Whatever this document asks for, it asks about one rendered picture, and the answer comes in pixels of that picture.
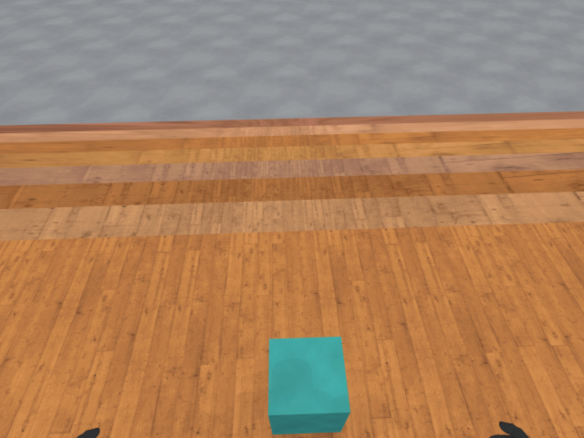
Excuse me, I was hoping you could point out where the carton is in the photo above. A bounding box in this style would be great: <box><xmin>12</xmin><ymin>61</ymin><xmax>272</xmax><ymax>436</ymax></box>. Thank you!
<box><xmin>268</xmin><ymin>337</ymin><xmax>350</xmax><ymax>434</ymax></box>

